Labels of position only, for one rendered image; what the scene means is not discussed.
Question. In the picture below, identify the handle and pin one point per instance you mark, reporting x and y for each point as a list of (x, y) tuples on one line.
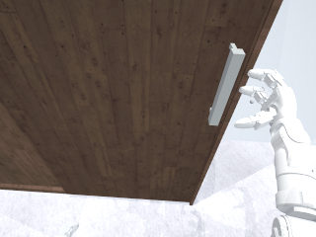
[(232, 67)]

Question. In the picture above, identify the robot left hand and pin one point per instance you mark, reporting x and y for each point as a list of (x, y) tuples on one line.
[(68, 230)]

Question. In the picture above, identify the robot right hand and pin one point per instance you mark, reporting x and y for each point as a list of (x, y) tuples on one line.
[(282, 100)]

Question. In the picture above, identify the wardrobe door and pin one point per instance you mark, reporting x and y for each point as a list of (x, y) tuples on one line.
[(114, 95), (19, 162)]

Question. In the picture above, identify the robot right upper arm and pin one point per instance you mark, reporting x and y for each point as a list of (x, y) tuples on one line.
[(289, 226)]

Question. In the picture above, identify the robot right forearm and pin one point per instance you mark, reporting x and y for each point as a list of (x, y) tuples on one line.
[(295, 170)]

